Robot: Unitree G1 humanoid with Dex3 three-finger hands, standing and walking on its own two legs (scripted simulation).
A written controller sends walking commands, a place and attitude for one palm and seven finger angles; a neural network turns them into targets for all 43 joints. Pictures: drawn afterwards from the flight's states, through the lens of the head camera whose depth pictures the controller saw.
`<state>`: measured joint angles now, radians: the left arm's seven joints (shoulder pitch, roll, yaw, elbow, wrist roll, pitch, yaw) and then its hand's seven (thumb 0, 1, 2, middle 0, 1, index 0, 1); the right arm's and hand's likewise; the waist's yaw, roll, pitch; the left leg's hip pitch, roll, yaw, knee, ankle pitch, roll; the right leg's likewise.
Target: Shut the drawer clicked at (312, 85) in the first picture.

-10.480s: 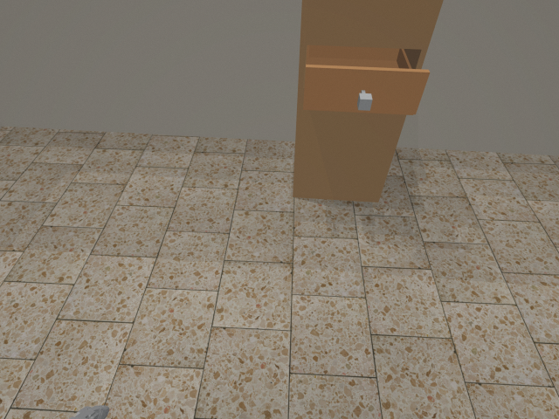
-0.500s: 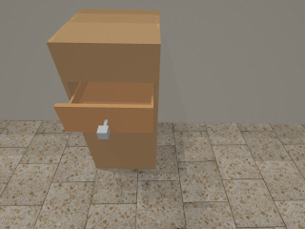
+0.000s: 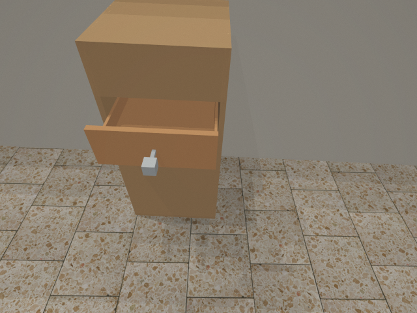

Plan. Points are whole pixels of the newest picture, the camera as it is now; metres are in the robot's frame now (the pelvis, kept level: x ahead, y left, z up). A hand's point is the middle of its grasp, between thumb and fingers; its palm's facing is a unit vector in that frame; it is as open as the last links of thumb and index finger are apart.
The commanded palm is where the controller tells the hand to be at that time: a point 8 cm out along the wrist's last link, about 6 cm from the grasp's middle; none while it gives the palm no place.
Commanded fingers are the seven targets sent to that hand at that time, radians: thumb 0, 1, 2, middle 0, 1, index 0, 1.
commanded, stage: look again from close up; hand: left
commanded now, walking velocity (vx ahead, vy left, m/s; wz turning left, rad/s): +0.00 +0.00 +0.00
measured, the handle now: (151, 161) +0.54 +0.20 -0.08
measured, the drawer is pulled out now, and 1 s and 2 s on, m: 0.16 0.16 0.16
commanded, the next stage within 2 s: shuffle to correct the standing spot in 0.46 s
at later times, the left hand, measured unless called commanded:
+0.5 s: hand out of the picture -0.02 +0.16 -0.18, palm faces +0.04 -0.99 -0.16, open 7.3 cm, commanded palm none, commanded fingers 0.00 0.90 0.90 -0.20 -0.30 -0.20 -0.30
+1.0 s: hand out of the picture +0.04 +0.15 -0.18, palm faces +0.06 -0.99 -0.13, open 7.4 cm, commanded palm none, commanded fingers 0.00 0.90 0.90 -0.20 -0.30 -0.20 -0.30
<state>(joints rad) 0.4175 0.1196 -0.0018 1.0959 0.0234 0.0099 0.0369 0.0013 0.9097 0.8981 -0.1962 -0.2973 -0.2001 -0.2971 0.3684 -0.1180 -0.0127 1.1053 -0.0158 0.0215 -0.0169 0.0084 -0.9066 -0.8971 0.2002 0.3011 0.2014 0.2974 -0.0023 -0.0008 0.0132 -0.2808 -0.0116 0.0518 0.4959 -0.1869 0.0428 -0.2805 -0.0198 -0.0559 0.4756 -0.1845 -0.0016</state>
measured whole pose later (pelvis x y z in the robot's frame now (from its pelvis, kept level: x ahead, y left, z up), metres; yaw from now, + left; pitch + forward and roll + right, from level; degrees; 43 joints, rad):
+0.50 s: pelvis +0.01 +0.01 +0.00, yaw +0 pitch -1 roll +0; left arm 0.38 0.11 0.01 1.08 0.03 0.00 0.04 0.00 0.91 0.90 -0.20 -0.30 -0.20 -0.30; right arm 0.31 -0.13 -0.02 1.10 -0.02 0.01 -0.02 0.01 -0.91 -0.90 0.20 0.30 0.20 0.30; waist 0.00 0.00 0.00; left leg -0.27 -0.04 0.06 0.47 -0.18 0.06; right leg -0.28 -0.03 -0.03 0.46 -0.17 0.02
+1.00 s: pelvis +0.09 +0.00 +0.00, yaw -1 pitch +0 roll +0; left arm 0.43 0.09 0.02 1.11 0.03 -0.02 0.02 0.00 0.91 0.90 -0.20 -0.30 -0.20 -0.30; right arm 0.34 -0.13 -0.01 1.12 -0.01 -0.03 -0.03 0.01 -0.91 -0.90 0.20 0.30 0.20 0.30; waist 0.00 0.00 -0.01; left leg -0.19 -0.01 0.06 0.55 -0.36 0.04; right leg -0.21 -0.01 -0.02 0.54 -0.33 0.00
